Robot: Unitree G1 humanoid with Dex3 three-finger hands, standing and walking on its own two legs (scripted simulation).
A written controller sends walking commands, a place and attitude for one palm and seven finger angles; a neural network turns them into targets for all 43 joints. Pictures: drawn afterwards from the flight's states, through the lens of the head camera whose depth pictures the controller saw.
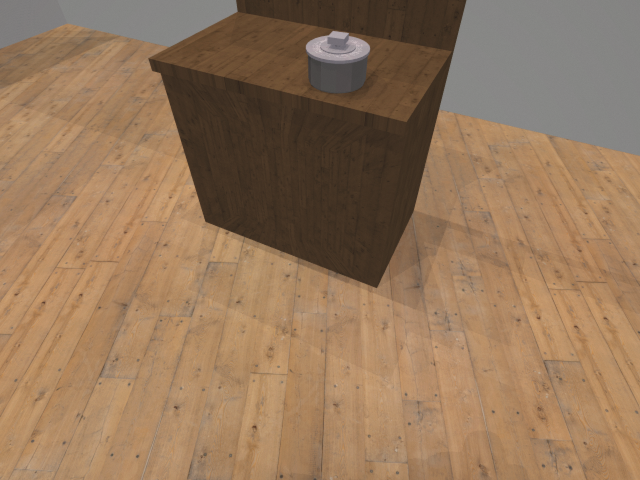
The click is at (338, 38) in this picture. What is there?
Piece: lid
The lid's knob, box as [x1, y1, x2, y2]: [327, 31, 348, 45]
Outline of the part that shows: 327,43 343,45 348,39 348,33 332,31 327,37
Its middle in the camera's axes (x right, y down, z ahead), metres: +0.04 -0.53 +1.03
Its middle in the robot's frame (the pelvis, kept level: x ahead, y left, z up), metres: +1.14 +0.01 +0.08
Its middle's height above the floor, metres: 0.86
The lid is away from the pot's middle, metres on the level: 0.00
